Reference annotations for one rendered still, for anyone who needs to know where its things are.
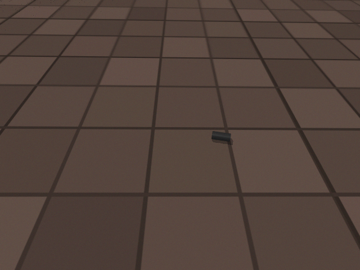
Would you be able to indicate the can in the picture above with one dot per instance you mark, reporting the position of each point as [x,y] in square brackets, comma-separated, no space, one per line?
[221,136]

